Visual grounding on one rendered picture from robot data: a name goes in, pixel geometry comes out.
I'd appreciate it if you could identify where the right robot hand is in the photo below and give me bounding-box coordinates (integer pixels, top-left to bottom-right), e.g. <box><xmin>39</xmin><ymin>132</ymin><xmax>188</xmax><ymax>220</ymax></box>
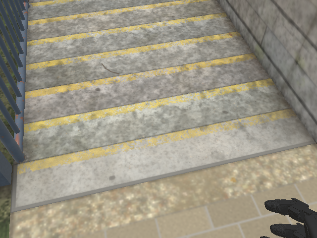
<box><xmin>260</xmin><ymin>197</ymin><xmax>317</xmax><ymax>238</ymax></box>

